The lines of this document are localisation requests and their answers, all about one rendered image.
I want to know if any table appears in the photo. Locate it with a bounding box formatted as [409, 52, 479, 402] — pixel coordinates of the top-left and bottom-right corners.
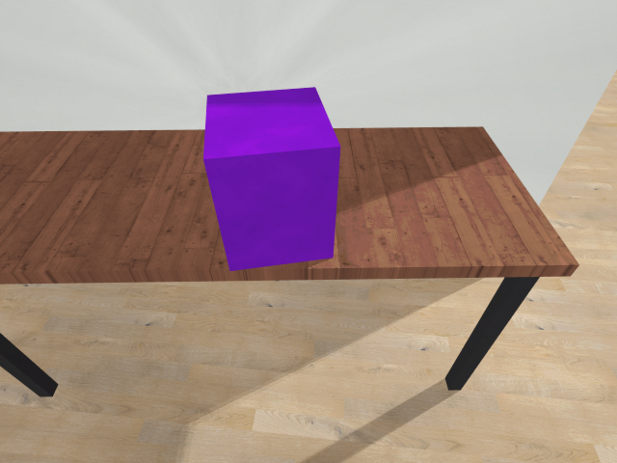
[0, 126, 579, 397]

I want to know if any carton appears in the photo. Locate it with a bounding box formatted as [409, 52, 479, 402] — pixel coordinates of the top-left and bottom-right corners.
[203, 87, 340, 271]

